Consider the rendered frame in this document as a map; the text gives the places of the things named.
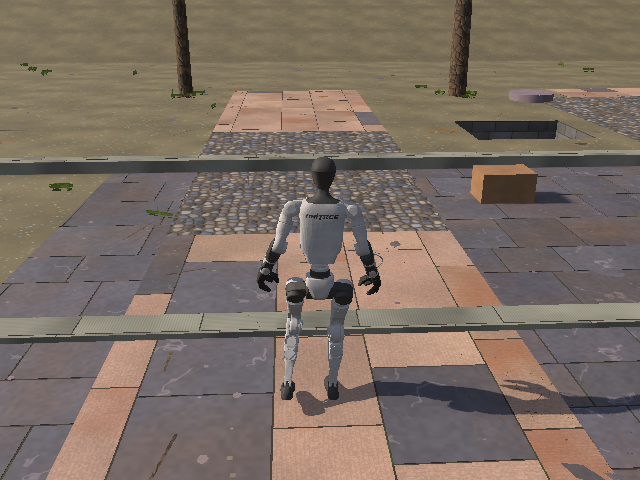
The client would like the right robot hand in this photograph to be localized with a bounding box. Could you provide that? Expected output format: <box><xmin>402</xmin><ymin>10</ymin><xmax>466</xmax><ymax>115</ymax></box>
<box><xmin>358</xmin><ymin>273</ymin><xmax>381</xmax><ymax>295</ymax></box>

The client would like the robot left forearm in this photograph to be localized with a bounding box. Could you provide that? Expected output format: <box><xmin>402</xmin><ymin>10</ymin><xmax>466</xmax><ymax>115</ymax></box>
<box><xmin>260</xmin><ymin>238</ymin><xmax>281</xmax><ymax>275</ymax></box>

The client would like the left robot hand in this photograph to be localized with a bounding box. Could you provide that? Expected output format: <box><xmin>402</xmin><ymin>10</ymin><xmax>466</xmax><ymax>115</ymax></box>
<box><xmin>256</xmin><ymin>264</ymin><xmax>279</xmax><ymax>292</ymax></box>

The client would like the humanoid robot torso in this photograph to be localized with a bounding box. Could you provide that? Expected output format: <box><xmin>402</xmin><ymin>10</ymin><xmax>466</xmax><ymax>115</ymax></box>
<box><xmin>299</xmin><ymin>195</ymin><xmax>345</xmax><ymax>300</ymax></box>

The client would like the robot right forearm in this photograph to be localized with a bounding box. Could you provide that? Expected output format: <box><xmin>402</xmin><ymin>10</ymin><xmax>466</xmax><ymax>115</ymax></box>
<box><xmin>360</xmin><ymin>240</ymin><xmax>379</xmax><ymax>278</ymax></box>

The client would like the robot right upper arm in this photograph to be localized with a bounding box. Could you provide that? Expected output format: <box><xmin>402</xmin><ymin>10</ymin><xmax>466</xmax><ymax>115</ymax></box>
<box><xmin>343</xmin><ymin>201</ymin><xmax>370</xmax><ymax>256</ymax></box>

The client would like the robot left upper arm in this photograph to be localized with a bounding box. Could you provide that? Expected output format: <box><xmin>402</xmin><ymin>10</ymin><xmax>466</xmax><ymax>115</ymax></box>
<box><xmin>271</xmin><ymin>200</ymin><xmax>302</xmax><ymax>254</ymax></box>

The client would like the right robot foot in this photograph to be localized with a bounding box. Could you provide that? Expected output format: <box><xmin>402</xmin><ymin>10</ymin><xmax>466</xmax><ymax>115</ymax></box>
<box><xmin>324</xmin><ymin>375</ymin><xmax>339</xmax><ymax>400</ymax></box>

